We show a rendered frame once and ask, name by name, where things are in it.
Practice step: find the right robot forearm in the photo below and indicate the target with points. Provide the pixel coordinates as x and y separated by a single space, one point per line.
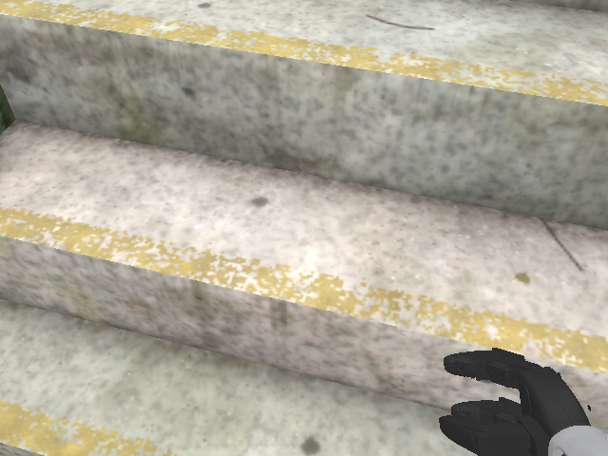
579 441

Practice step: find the robot right hand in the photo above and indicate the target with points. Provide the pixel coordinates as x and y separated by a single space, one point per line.
505 427

